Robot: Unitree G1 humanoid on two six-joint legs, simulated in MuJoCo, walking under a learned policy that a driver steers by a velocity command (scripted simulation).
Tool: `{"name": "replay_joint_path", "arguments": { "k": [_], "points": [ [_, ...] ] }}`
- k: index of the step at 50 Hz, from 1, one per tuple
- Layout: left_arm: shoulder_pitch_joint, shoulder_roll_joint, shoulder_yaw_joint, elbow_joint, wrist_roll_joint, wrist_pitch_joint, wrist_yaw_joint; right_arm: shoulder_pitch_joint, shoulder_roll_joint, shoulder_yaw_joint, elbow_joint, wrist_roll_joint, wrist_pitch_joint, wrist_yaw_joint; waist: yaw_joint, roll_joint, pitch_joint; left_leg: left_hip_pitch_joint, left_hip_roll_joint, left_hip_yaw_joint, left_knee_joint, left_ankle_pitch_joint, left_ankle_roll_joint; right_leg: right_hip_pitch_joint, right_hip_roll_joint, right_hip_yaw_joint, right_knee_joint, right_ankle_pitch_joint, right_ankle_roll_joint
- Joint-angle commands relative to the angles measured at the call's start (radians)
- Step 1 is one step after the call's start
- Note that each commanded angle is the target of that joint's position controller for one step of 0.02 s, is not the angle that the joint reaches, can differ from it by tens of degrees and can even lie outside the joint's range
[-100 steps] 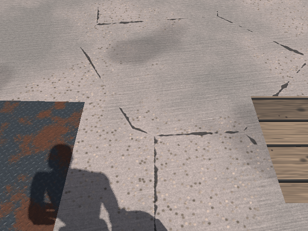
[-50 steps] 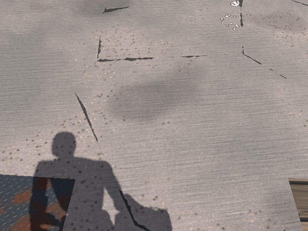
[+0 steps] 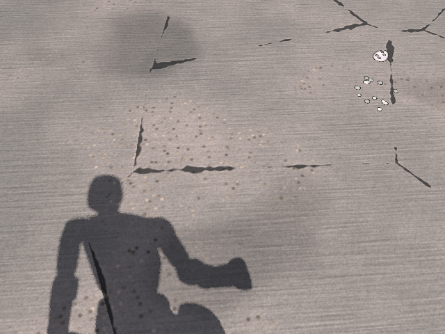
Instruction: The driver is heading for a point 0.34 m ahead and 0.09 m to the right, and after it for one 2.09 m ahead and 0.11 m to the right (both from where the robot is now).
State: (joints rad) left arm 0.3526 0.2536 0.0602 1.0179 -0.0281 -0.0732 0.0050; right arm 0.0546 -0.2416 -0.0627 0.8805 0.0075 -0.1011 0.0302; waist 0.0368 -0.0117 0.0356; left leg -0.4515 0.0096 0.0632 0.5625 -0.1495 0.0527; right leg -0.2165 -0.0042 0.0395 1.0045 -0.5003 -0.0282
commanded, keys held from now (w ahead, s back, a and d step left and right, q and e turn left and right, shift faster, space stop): w+e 0.34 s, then w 0.16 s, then w+q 0.50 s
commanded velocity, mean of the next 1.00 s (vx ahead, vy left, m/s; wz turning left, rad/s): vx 0.50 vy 0.00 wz -0.06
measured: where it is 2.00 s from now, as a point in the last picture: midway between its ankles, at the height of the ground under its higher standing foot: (246, 144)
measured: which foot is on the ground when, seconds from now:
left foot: down 0.00-0.50, up 0.52-1.00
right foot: up 0.00-0.46, down 0.48-1.00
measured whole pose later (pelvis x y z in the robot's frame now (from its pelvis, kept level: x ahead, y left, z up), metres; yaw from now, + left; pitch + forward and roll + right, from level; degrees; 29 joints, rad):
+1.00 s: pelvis +0.57 -0.08 -0.01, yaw -2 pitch +2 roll -1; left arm 0.31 0.25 0.08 0.95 -0.01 -0.06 0.03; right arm 0.06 -0.23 -0.06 0.85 0.02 -0.05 0.06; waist 0.04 0.02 0.03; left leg -0.59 0.04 0.07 0.61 -0.08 0.10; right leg 0.13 0.00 -0.25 0.29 -0.44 0.02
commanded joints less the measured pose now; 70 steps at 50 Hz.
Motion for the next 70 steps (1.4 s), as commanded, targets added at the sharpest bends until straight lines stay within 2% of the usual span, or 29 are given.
{"name": "replay_joint_path", "arguments": {
  "k": [1,3,6,13,19,21,23,24,25,26,27,28,29,31,34,37,41,46,49,51,52,53,54,55,56,58,63,67,70],
  "points": [
    [-0.077,0.130,0.027,-0.092,-0.019,-0.036,0.006,0.178,-0.123,-0.028,0.011,-0.005,-0.005,-0.011,-0.105,0.091,-0.132,0.496,0.315,-0.420,-0.309,-0.103,0.152,-0.509,-0.093,0.056,0.259,0.118,-0.034],
    [-0.042,0.089,0.035,-0.079,-0.010,-0.006,0.012,0.115,-0.076,-0.016,0.014,-0.024,-0.014,-0.007,-0.043,0.122,-0.070,0.320,0.259,-0.269,-0.382,-0.033,0.120,-0.394,-0.141,0.066,0.180,0.216,-0.034],
    [-0.043,0.050,0.036,-0.084,-0.010,0.024,0.013,0.135,-0.097,-0.024,0.037,-0.027,-0.023,-0.017,-0.021,0.100,-0.028,0.266,0.245,-0.144,-0.436,0.074,0.126,-0.412,-0.147,0.072,0.129,0.297,-0.023],
    [-0.231,0.035,0.031,-0.158,0.009,0.020,-0.017,0.188,-0.133,-0.029,0.052,-0.024,-0.015,-0.053,-0.062,0.057,0.030,0.336,0.220,0.062,-0.466,0.210,0.092,-0.476,-0.115,0.011,-0.212,0.601,-0.005],
    [-0.388,0.010,0.010,-0.254,0.010,0.021,-0.054,0.310,-0.159,-0.040,0.091,-0.002,0.025,-0.057,-0.108,0.037,0.080,0.559,0.289,0.121,-0.369,0.408,0.094,-0.531,-0.080,-0.077,-0.366,0.467,-0.045],
    [-0.362,0.035,0.019,-0.268,0.009,0.020,-0.062,0.294,-0.184,-0.046,0.090,0.007,0.035,-0.057,-0.066,0.076,0.042,0.585,0.299,0.135,-0.274,0.709,0.086,-0.420,-0.026,-0.127,-0.385,0.364,-0.078],
    [-0.182,0.105,0.055,-0.230,0.007,0.020,-0.061,0.260,-0.206,-0.049,0.087,0.010,0.046,-0.058,0.052,0.111,-0.071,0.570,0.276,0.154,-0.031,0.926,0.058,-0.157,0.047,-0.160,-0.434,0.344,-0.126],
    [-0.022,0.169,0.087,-0.183,0.006,0.022,-0.047,0.249,-0.197,-0.042,0.082,0.010,0.045,-0.058,0.129,0.086,-0.155,0.422,0.236,0.171,0.183,0.810,0.025,0.121,0.046,-0.115,-0.480,0.424,-0.160],
    [0.116,0.286,0.116,-0.148,0.015,0.027,-0.027,0.316,-0.107,-0.014,0.052,-0.011,0.027,-0.046,0.113,-0.112,-0.290,0.018,0.121,0.172,0.575,0.257,-0.030,0.531,-0.210,0.289,-0.461,0.416,-0.291],
    [0.108,0.268,0.096,-0.156,0.014,0.021,-0.025,0.356,-0.051,0.011,0.062,0.010,-0.009,-0.028,0.065,-0.177,-0.426,-0.181,-0.037,-0.024,0.830,-0.443,-0.048,0.648,-0.406,0.736,-0.655,0.358,-0.414],
    [0.069,0.190,0.071,-0.166,0.022,0.014,-0.025,0.226,-0.139,-0.018,0.039,0.059,-0.031,-0.019,0.102,-0.082,-0.343,-0.272,0.020,-0.144,0.881,-0.413,-0.021,0.583,-0.373,0.598,-0.687,0.371,-0.341],
    [-0.012,0.147,0.060,-0.175,0.023,0.005,-0.024,0.155,-0.138,-0.019,0.017,0.072,-0.037,-0.020,0.081,-0.061,-0.220,-0.295,0.070,-0.138,0.829,-0.330,-0.003,0.431,-0.337,0.411,-0.689,0.430,-0.287],
    [-0.087,0.106,0.047,-0.180,0.024,-0.004,-0.028,0.140,-0.129,-0.023,0.026,0.053,-0.031,-0.028,0.037,0.002,-0.137,-0.258,0.118,-0.130,0.737,-0.259,-0.002,0.276,-0.293,0.287,-0.715,0.492,-0.246],
    [-0.148,0.050,0.032,-0.178,0.041,-0.022,-0.030,0.196,-0.112,-0.034,0.053,0.034,0.006,-0.034,-0.026,-0.045,-0.082,-0.133,0.158,-0.151,0.652,-0.161,-0.004,0.101,-0.241,0.149,-0.784,0.504,-0.197],
    [-0.138,0.086,0.041,-0.155,0.045,-0.041,-0.020,0.210,-0.076,-0.031,0.058,0.030,0.043,-0.041,-0.054,-0.036,-0.033,-0.156,0.160,-0.158,0.578,-0.075,-0.024,0.031,-0.232,0.044,-0.855,0.555,-0.194],
    [-0.111,0.099,0.043,-0.138,0.050,-0.043,-0.001,0.138,-0.078,-0.033,0.030,0.020,0.044,-0.039,-0.037,-0.035,0.004,-0.253,0.142,-0.176,0.425,0.087,-0.040,0.067,-0.216,-0.047,-0.877,0.594,-0.169],
    [-0.094,0.114,0.042,-0.130,0.043,-0.042,0.012,0.023,-0.050,-0.017,-0.012,0.012,0.034,-0.016,0.001,-0.033,0.031,-0.221,0.112,-0.095,0.183,0.273,-0.030,0.099,-0.197,-0.159,-0.901,0.588,-0.128],
    [-0.019,0.133,0.050,-0.096,0.025,-0.010,0.022,-0.087,-0.044,-0.004,-0.087,0.013,0.034,0.017,0.030,-0.031,0.065,-0.296,0.077,-0.029,0.066,0.166,0.011,0.317,-0.268,-0.209,-0.810,0.766,-0.114],
    [-0.065,0.181,0.061,-0.115,0.016,0.013,0.035,-0.013,-0.097,-0.028,-0.108,0.016,0.040,0.034,-0.046,-0.090,-0.019,-0.127,-0.011,0.055,0.073,0.003,0.067,0.364,-0.281,-0.246,-0.614,1.242,-0.080],
    [-0.105,0.197,0.059,-0.131,0.012,0.024,0.041,0.253,-0.194,-0.079,-0.056,0.021,0.044,0.023,-0.198,-0.072,-0.160,0.257,-0.077,0.045,-0.012,0.041,0.132,0.237,-0.226,-0.272,-0.238,1.243,-0.029],
    [-0.078,0.148,0.041,-0.155,0.038,0.011,0.038,0.367,-0.288,-0.105,-0.037,0.018,0.055,-0.001,-0.206,0.105,-0.258,0.547,0.107,-0.254,-0.020,0.059,0.197,-0.030,-0.157,-0.272,0.093,0.743,0.015],
    [0.001,0.017,0.000,-0.200,0.039,-0.027,0.015,0.327,-0.326,-0.104,-0.063,0.017,0.044,0.004,-0.095,0.294,-0.377,0.837,0.328,-0.865,-0.195,-0.108,0.415,-0.433,0.080,-0.088,0.422,-0.073,0.066],
    [-0.119,0.113,0.018,-0.217,-0.002,-0.069,-0.004,0.352,-0.243,-0.078,-0.067,0.008,0.040,0.005,-0.163,0.157,-0.383,0.861,0.308,-0.851,-0.268,-0.144,0.358,-0.549,0.028,0.079,0.462,-0.052,0.028],
    [-0.184,0.132,0.021,-0.238,-0.026,-0.087,-0.011,0.312,-0.189,-0.066,-0.071,0.007,0.032,0.001,-0.158,0.112,-0.258,0.759,0.278,-0.692,-0.265,-0.099,0.312,-0.604,-0.019,0.067,0.413,0.028,0.001],
    [-0.186,0.122,0.021,-0.224,-0.013,-0.091,-0.005,0.236,-0.155,-0.054,-0.085,0.011,0.025,0.002,-0.103,-0.004,-0.166,0.588,0.240,-0.561,-0.270,0.014,0.276,-0.558,-0.073,0.054,0.313,0.101,-0.004],
    [-0.159,0.138,0.037,-0.206,0.019,-0.065,0.003,0.150,-0.102,-0.034,-0.113,-0.006,0.020,-0.004,-0.039,0.004,-0.109,0.366,0.196,-0.426,-0.303,0.193,0.253,-0.412,-0.128,0.043,0.200,0.164,0.012],
    [-0.223,0.088,0.025,-0.236,0.036,-0.022,0.011,0.205,-0.161,-0.042,-0.092,-0.001,0.011,-0.029,-0.040,0.043,-0.049,0.249,0.148,-0.270,-0.373,0.349,0.228,-0.418,-0.138,-0.004,-0.064,0.341,0.071],
    [-0.344,0.065,0.013,-0.263,0.028,-0.031,-0.002,0.250,-0.164,-0.038,-0.075,0.005,0.017,-0.036,-0.095,0.069,-0.033,0.268,0.098,-0.191,-0.374,0.269,0.163,-0.371,-0.091,-0.032,-0.353,0.606,0.063],
    [-0.417,0.070,0.008,-0.285,0.018,-0.038,-0.016,0.297,-0.165,-0.037,-0.050,0.007,0.020,-0.035,-0.128,0.087,-0.001,0.335,0.137,-0.223,-0.367,0.186,0.160,-0.379,-0.068,-0.034,-0.449,0.648,0.048]
  ]
}}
